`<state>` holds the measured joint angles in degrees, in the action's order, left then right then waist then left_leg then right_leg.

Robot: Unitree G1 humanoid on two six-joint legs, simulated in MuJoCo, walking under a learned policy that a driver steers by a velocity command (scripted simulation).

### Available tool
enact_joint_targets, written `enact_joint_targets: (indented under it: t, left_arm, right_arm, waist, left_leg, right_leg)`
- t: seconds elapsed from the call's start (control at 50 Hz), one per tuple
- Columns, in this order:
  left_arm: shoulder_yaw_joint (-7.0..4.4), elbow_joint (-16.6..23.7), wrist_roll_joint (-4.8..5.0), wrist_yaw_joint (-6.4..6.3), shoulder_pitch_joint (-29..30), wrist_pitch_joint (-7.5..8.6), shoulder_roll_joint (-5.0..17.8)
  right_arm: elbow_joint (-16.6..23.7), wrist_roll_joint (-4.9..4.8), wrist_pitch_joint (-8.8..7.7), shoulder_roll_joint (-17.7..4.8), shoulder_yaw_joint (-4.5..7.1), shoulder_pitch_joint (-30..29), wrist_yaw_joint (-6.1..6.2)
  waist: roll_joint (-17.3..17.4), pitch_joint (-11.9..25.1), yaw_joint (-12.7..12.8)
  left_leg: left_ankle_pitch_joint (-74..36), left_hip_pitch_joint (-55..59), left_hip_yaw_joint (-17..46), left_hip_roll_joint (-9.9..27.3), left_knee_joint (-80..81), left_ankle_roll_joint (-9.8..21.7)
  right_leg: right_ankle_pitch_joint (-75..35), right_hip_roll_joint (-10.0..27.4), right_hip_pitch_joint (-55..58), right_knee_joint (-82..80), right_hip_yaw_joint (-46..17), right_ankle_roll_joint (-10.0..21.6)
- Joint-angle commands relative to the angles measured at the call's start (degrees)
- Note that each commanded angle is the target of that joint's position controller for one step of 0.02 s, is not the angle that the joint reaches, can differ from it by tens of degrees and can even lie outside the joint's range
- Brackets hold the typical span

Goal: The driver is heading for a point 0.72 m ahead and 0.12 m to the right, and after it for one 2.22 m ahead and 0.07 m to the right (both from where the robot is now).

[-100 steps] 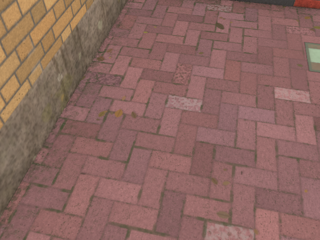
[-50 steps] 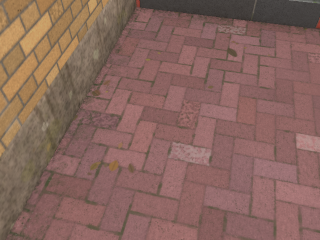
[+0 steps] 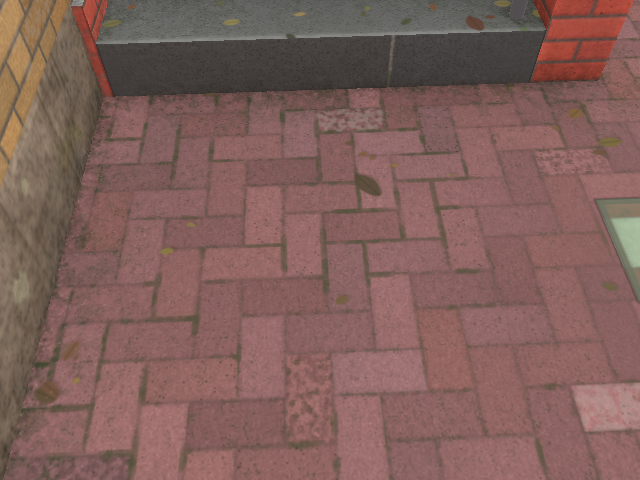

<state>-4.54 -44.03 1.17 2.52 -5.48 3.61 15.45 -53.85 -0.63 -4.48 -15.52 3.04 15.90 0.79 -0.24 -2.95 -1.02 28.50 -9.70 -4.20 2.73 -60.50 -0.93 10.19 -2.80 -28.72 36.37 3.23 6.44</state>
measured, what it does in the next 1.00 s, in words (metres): walks ahead, turning right: left foot, then right foot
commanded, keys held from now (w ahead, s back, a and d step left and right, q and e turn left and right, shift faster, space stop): w+e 0.64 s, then w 0.26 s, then q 0.10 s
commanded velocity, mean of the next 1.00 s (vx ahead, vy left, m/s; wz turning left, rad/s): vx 0.49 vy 0.00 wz -0.47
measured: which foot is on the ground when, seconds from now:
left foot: up 0.00-0.40, down 0.42-0.94, up 0.96-1.00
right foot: down 0.00-0.44, up 0.46-0.90, down 0.92-1.00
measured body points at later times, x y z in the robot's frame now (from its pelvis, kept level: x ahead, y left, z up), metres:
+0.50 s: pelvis +0.29 +0.03 +0.01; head +0.32 +0.02 +0.46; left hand +0.43 +0.29 -0.11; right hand +0.40 -0.28 -0.07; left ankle +0.40 +0.12 -0.72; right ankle +0.13 -0.06 -0.65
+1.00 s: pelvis +0.52 -0.12 +0.01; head +0.55 -0.15 +0.46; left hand +0.81 +0.00 -0.07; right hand +0.39 -0.37 -0.13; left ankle +0.45 +0.10 -0.63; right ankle +0.55 -0.23 -0.72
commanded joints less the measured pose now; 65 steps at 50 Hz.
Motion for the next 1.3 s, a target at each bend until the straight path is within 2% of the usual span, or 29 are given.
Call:
enact_joint_targets:
  t: [0.02, 0.04, 0.08, 0.16, 0.22, 0.3, 0.36, 0.4, 0.42, 0.44, 0.46, 0.48, 0.5, 0.54, 0.6, 0.72, 0.84, 0.88, 0.9, 0.92, 0.94, 0.96, 0.98, 1.0, 1.02, 1.04, 1.1, 1.16, 1.3]
  left_arm:
    - [-2.69, 0.28, -0.26, -1.03, -14.68, 0.72, 9.18]
    - [-2.08, 1.44, -0.24, -0.95, -10.13, 0.82, 7.23]
    - [-1.44, 3.12, -0.92, -1.24, -6.48, 0.88, 5.83]
    - [-2.33, 3.24, -0.32, -2.72, -8.71, 0.95, 9.24]
    - [-2.49, 3.04, 0.1, -3.32, -10.98, 0.34, 9.48]
    - [-2.49, 2.1, 0.58, -3.42, -14.5, -0.47, 9.11]
    - [-2.49, 2.54, 0.23, -4.39, -13.81, -1.03, 8.93]
    - [-1.99, 3.25, 0.21, -4.15, -12.48, -1.39, 7.46]
    - [-0.89, 4.26, -0.43, -3.8, -12.04, -1.22, 4.54]
    - [-0.1, 5.6, 0.54, -3.73, -18.16, -0.87, 2.0]
    - [-0.17, 5.85, 0.94, -3.76, -20.09, -0.58, 5.19]
    - [-1.15, 5.13, 1.17, -3.66, -16.11, -0.67, 9.12]
    - [-1.24, 5.42, 0.79, -3.68, -12.65, -1.0, 9.51]
    - [-1.45, 5.72, 0.19, -3.34, -10.79, -1.32, 7.82]
    - [-0.91, 6.95, 0.75, -2.83, -10.2, -2.0, 4.43]
    - [0.43, 10.36, -0.13, -2.01, -2.87, -1.62, 1.4]
    - [0.58, 14.05, -0.05, -0.39, 5.37, -1.08, 2.37]
    - [-0.51, 12.59, -0.56, -0.36, 0.54, -0.97, 4.69]
    - [-1.86, 9.95, -0.72, -0.58, -7.35, -1.05, 6.77]
    - [-3.33, 7.15, -1.05, -1.41, -16.64, -1.28, 10.01]
    - [-4.19, 6.52, -2.46, -2.65, -21.83, -1.43, 16.37]
    - [-3.25, 7.31, -2.79, -2.47, -21.28, -1.28, 14.21]
    - [-2.05, 7.57, -2.71, -2.09, -16.38, -0.93, 10.94]
    - [-1.2, 7.15, -1.96, -1.93, -12.53, -0.48, 8.3]
    - [-0.56, 6.72, -1.35, -1.69, -8.88, -0.04, 5.99]
    - [-0.27, 6.59, -1.16, -1.65, -6.12, 0.37, 4.58]
    - [-0.56, 4.96, -2.71, -1.8, -3.8, 1.81, 5.1]
    - [-0.75, 3.98, -2.86, -3.51, -2.33, 1.42, 5.93]
    - [-1.61, 1.55, -1.37, -5.07, -3.61, -1.54, 8.84]
  right_arm:
    - [8.94, -1.79, -5.28, -7.06, 0.69, -6.48, -1.11]
    - [8.4, -0.33, -5.15, -7.25, 1.12, -6.76, -0.65]
    - [8.6, 0.64, -3.44, -7.76, 1.94, -4.74, -0.48]
    - [11.1, 1.67, -1.7, -4.97, 1.4, -8.82, -0.05]
    - [13.03, 1.4, -1.94, -3.42, 0.73, -15.14, -0.45]
    - [15.4, 0.17, -2.45, -4.66, 0.81, -20.11, -1.59]
    - [14.95, -0.21, -3.55, -7.59, 1.75, -18.09, -2.48]
    - [12.39, 0.77, -4.43, -9.08, 2.58, -10.52, -1.96]
    - [11.14, 1.7, -4.76, -11.76, 3.4, -3.13, -1.57]
    - [9.73, 3.14, -4.42, -16.71, 4.81, 5.23, -1.22]
    - [9.25, 1.77, -3.98, -13.55, 4.18, 4.97, -1.66]
    - [10.34, 1.01, -3.43, -9.12, 2.98, 1.97, -1.36]
    - [11.1, 1.32, -2.7, -7.43, 2.35, -1.0, -1.06]
    - [10.37, 1.88, -2.19, -4.86, 1.26, -4.25, -0.66]
    - [8.53, 1.43, -2.76, -5.63, 1.56, -3.42, -0.49]
    - [5.52, 0.6, -2.48, -8.17, 2.11, -1.01, -0.58]
    - [1.63, -1.56, -0.73, -11.54, 2.41, 4.23, -1.03]
    - [1.27, -1.87, 0.04, -12.78, 2.58, 2.48, -0.69]
    - [0.9, -1.79, 0.36, -12.33, 2.22, 2.18, -0.49]
    - [1.29, -0.96, 0.26, -10.4, 1.26, 2.4, -0.35]
    - [3.68, 0.84, -0.44, -3.81, -0.99, 6.26, -1.14]
    - [1.85, -0.39, -1.81, -5.13, -0.88, 9.1, -1.59]
    - [2.58, -2.32, -1.74, -9.76, 0.79, 4.62, -1.59]
    - [3.44, -2.44, -1.34, -8.75, 0.71, 1.68, -1.3]
    - [2.74, -1.69, -0.57, -7.5, 0.77, 1.11, -0.8]
    - [2.09, -1.24, 0.58, -7.14, 1.13, 2.14, -0.43]
    - [1.64, -0.63, 3.34, -5.02, 1.38, 5.13, -0.12]
    - [4.87, -0.15, 3.83, -4.5, 1.65, 0.33, 0.11]
    - [11.45, 0.28, 4.59, -4.59, 1.75, -8.13, -2.42]
  waist:
    - [-2.37, 13.2, 6.57]
    - [0.78, 9.24, 3.83]
    - [-0.32, 7.06, 0.27]
    - [-1.21, 4.09, 0.35]
    - [-3.21, 3.32, 3.05]
    - [-4.59, 2.82, 5.16]
    - [-6.65, 3.45, 2.95]
    - [-7.67, 6.05, -1.18]
    - [-3.97, 12.52, -4.59]
    - [12.42, 21.07, -4.34]
    - [19.08, 22.58, -3.24]
    - [11.3, 14.21, -4.06]
    - [6.26, 8.66, -3.67]
    - [5.98, 2.74, -1.31]
    - [6.38, 1.38, -0.47]
    - [3.65, 0.3, -1.73]
    - [4.56, -2.48, -2.44]
    - [6.77, 0.65, 1.42]
    - [6.25, 5.65, 5.81]
    - [4.43, 11.56, 9.66]
    - [-10.35, 20.31, 7.52]
    - [-11.31, 30.09, 7.17]
    - [-5.22, 21.14, 6.68]
    - [-3.78, 13.71, 4.35]
    - [-1.77, 9.65, 2.08]
    - [-3.79, 7.5, 0.11]
    - [-5.0, 6.88, -2.66]
    - [-6.12, 4.85, -2.14]
    - [-4.57, 4.57, 1.49]
  left_leg:
    - [-4.51, -37.93, 9.51, 0.89, -16.87, 2.72]
    - [-7.05, -33.81, 9.09, 2.75, -11.58, 2.38]
    - [-9.11, -26.53, 9.32, 4.38, -6.16, 1.2]
    - [-17.51, -25.61, 6.9, 3.24, 7.79, -2.31]
    - [-29.91, -21.77, 6.22, 0.19, 22.09, -2.62]
    - [-32.95, -19.38, 7.68, -1.87, 30.6, -1.67]
    - [-27.34, -17.21, 9.8, -1.79, 33.08, 0.24]
    - [-24.63, -6.27, 8.04, -2.71, 36.4, 2.49]
    - [-23.87, 7.05, 13.55, 3.88, 35.12, 5.77]
    - [-14.88, 28.79, 35.19, 17.43, 37.23, 14.41]
    - [-3.92, 31.16, 49.51, 22.26, 42.48, 16.31]
    - [0.51, 24.05, 43.31, 20.8, 43.9, 14.28]
    - [-3.52, 16.31, 34.63, 18.38, 44.6, 12.19]
    - [-13.0, 6.07, 23.45, 13.63, 47.56, 10.32]
    - [-19.21, 2.53, 14.98, 12.03, 51.21, 10.95]
    - [-30.45, 3.87, 4.2, 10.83, 53.08, 11.48]
    - [-37.52, 11.88, 2.89, 14.49, 51.23, 10.8]
    - [-53.03, 13.51, 0.35, 14.12, 43.45, 8.97]
    - [-60.89, 10.74, -2.07, 12.14, 34.11, 7.56]
    - [-55.17, 0.8, -2.61, 8.82, 20.78, 5.1]
    - [-15.51, -21.24, -2.04, -0.48, -3.68, 0.83]
    - [7.83, -25.07, 10.49, -4.76, -14.85, 0.25]
    - [5.92, -27.61, 12.89, -1.97, -17.66, 0.35]
    - [2.35, -28.67, 10.41, 0.79, -14.07, 0.45]
    - [-1.61, -27.22, 9.48, 2.84, -9.62, -0.04]
    - [-4.92, -23.62, 9.09, 3.98, -6.72, -0.53]
    - [-11.44, -17.68, 7.84, 2.58, -5.03, -1.62]
    - [-17.8, -20.97, 7.06, 2.71, 3.15, -2.41]
    - [-20.76, -21.04, 3.55, 2.46, 18.02, -0.84]
  right_leg:
    - [-2.54, 18.21, 42.32, -18.73, -34.93, 13.62]
    - [-8.02, 15.94, 32.76, -19.61, -29.33, 12.12]
    - [-13.55, 13.53, 22.52, -22.28, -24.97, 11.67]
    - [-17.48, 10.69, 14.68, -24.31, -18.92, 10.83]
    - [-12.38, 7.22, 12.52, -23.07, -15.93, 7.53]
    - [-6.03, 9.13, 16.27, -20.26, -20.77, 6.0]
    - [-4.69, 11.4, 22.11, -15.33, -26.23, 4.81]
    - [-9.44, 8.29, 21.4, -8.29, -26.13, 3.01]
    - [-7.74, 4.84, 16.15, 4.58, -22.74, 1.09]
    - [7.55, -3.26, -3.21, 24.14, -14.74, -3.27]
    - [23.78, -1.18, -12.91, 33.69, -14.83, -3.78]
    - [19.46, 1.66, -16.23, 38.19, -15.07, -4.6]
    - [14.56, 4.07, -15.46, 38.31, -12.54, -4.96]
    - [8.44, 7.35, -12.1, 33.02, -11.54, -5.33]
    - [5.22, 8.68, -10.72, 29.1, -9.47, -5.26]
    - [-8.69, 8.17, -9.05, 9.56, -6.8, -5.51]
    - [-4.58, 5.69, -5.67, -2.62, -2.13, -2.61]
    - [-2.74, 3.37, 2.67, -5.97, 0.19, -1.1]
    - [-5.93, 1.28, 15.09, -7.97, 1.68, 0.39]
    - [-11.63, 4.28, 31.79, -6.31, -2.39, 2.13]
    - [-22.07, 21.46, 53.27, -7.27, -26.28, 9.75]
    - [-27.15, 29.5, 53.02, -14.34, -42.53, 15.15]
    - [-34.13, 27.32, 44.15, -14.47, -30.88, 12.54]
    - [-36.24, 23.94, 36.28, -14.96, -20.81, 9.67]
    - [-33.77, 20.53, 29.77, -16.86, -15.28, 7.15]
    - [-32.3, 18.45, 24.43, -19.38, -11.13, 5.62]
    - [-39.31, 17.48, 17.5, -22.55, -3.92, 6.46]
    - [-36.26, 16.74, 17.63, -23.46, 1.52, 5.74]
    - [-30.01, 19.82, 24.8, -20.04, 4.23, 5.42]
Velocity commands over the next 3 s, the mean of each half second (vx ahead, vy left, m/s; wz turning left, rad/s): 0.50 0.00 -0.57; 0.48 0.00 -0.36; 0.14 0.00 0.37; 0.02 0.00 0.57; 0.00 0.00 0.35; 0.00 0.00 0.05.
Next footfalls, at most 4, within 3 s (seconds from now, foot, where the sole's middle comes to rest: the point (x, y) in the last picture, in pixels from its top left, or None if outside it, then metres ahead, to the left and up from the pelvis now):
0.42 left None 0.44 0.11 -0.75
0.92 right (454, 406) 0.58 -0.26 -0.75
1.42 left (371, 324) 0.78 -0.10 -0.75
1.86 right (475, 341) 0.73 -0.33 -0.75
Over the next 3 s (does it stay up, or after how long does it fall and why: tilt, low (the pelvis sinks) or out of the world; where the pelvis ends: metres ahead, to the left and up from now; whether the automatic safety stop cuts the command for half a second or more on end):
stays up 0.67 -0.19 0.02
